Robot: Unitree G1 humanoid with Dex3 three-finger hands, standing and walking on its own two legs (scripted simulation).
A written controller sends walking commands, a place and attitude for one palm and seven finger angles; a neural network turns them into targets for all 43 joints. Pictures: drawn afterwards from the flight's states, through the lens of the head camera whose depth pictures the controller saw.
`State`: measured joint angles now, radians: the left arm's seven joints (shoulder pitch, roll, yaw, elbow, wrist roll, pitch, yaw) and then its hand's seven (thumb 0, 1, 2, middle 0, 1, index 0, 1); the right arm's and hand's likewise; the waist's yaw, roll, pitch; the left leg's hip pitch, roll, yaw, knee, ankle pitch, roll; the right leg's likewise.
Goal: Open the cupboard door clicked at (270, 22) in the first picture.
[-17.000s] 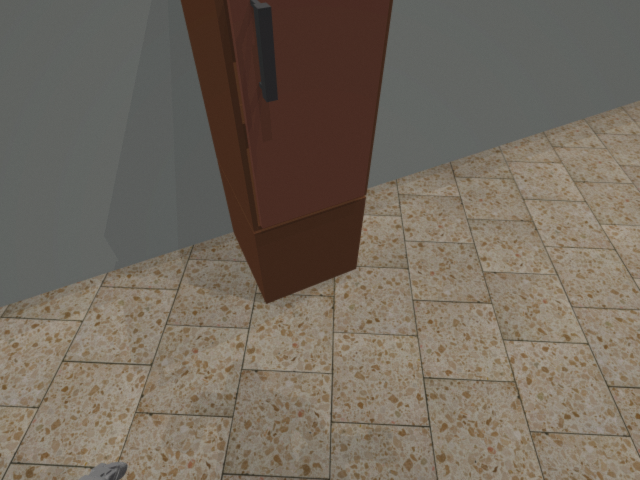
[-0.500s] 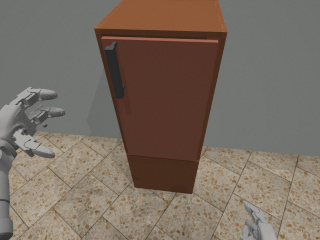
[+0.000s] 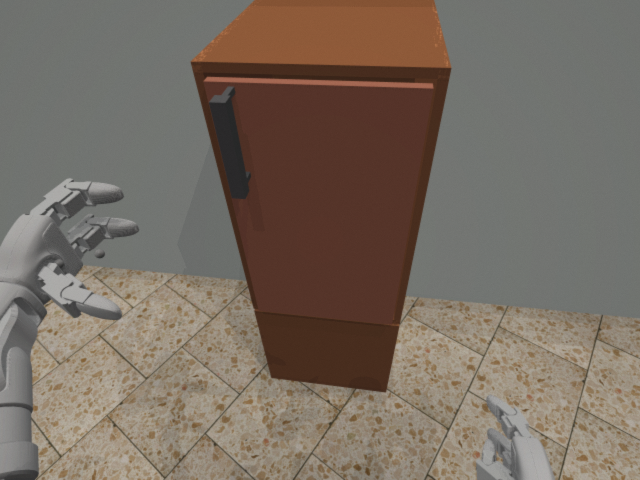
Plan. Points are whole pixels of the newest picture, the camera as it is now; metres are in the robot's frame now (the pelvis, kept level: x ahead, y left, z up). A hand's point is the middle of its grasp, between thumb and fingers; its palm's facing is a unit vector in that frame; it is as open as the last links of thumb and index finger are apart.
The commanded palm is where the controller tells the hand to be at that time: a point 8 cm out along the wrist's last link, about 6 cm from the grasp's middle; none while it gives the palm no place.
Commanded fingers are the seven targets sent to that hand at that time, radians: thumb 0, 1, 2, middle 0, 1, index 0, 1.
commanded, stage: move the hooked fingers beside the handle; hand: left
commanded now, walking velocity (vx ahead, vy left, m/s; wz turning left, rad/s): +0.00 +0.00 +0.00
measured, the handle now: (235, 144) +0.56 +0.19 +0.16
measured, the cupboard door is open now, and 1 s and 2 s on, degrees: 0 0 0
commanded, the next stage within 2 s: none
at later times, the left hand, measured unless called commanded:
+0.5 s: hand (137, 212) +0.37 +0.27 +0.17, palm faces -0.01 -1.00 -0.03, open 14.0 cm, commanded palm +0.35 +0.32 +0.17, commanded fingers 0.00 -0.50 0.30 -0.30 -1.20 -0.30 -1.20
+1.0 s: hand (161, 181) +0.44 +0.27 +0.17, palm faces -0.03 -1.00 +0.00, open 14.0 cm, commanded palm +0.43 +0.32 +0.17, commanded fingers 0.00 -0.50 0.30 -0.30 -1.20 -0.30 -1.20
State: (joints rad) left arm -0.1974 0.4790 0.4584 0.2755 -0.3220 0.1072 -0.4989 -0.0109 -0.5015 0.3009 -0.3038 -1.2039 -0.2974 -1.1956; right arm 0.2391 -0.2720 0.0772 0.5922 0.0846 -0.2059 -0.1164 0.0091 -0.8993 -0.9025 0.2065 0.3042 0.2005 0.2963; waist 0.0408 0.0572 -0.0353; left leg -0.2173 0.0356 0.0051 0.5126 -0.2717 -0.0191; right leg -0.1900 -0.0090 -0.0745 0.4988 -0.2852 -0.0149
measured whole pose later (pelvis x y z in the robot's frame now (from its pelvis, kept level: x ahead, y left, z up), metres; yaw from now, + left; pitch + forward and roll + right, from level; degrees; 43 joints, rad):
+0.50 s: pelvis +0.00 +0.01 +0.00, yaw -1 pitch +1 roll +0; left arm -0.48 0.52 0.42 0.61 -0.25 0.05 -0.46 -0.01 -0.50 0.30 -0.30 -1.20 -0.30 -1.20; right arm 0.30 -0.29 0.07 0.62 0.08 -0.17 -0.12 0.01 -0.90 -0.90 0.21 0.30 0.20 0.30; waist -0.01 0.04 -0.04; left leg -0.28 0.03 0.02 0.53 -0.27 0.00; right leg -0.25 -0.02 -0.05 0.51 -0.28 0.00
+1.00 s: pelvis +0.01 +0.02 +0.00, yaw -1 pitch +6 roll -1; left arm -0.77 0.60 0.41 0.97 -0.19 -0.06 -0.46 -0.01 -0.50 0.30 -0.30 -1.20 -0.30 -1.20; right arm 0.35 -0.30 0.06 0.64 0.06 -0.11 -0.10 0.01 -0.90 -0.90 0.21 0.30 0.20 0.30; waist -0.07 0.02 -0.05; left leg -0.39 0.03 0.03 0.58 -0.30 0.01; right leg -0.36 -0.02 -0.05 0.54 -0.29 0.01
